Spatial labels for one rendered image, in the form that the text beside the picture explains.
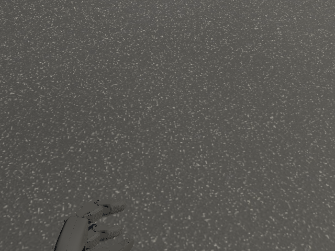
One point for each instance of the left robot hand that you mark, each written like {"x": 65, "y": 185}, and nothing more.
{"x": 77, "y": 236}

